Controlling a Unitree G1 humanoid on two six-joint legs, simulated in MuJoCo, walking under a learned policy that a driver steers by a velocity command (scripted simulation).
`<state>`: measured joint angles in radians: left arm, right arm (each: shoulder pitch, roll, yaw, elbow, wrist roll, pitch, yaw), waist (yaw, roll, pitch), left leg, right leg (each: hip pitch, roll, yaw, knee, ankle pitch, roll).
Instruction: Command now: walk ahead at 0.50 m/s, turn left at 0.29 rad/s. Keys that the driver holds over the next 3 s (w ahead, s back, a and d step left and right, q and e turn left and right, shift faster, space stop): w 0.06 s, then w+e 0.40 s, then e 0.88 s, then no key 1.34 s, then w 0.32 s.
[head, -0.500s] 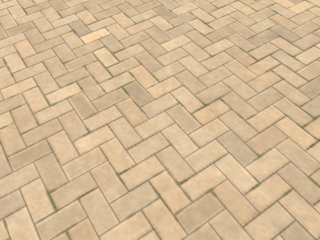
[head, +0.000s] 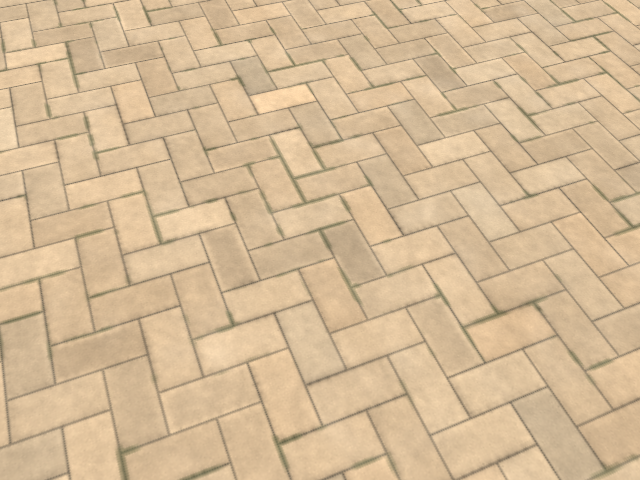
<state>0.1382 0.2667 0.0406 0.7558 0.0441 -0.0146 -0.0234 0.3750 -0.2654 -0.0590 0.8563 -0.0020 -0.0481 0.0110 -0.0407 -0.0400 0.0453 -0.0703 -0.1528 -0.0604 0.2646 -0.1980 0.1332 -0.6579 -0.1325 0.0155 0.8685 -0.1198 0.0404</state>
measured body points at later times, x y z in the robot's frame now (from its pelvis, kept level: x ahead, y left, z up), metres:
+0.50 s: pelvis +0.28 -0.06 +0.00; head +0.31 -0.08 +0.45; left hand +0.33 +0.21 -0.13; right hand +0.39 -0.33 -0.12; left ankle +0.39 +0.09 -0.68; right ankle +0.27 -0.12 -0.74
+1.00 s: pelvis +0.43 -0.05 -0.01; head +0.47 -0.04 +0.44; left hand +0.65 +0.16 -0.13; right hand +0.43 -0.34 -0.11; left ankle +0.54 +0.01 -0.74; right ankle +0.37 -0.15 -0.67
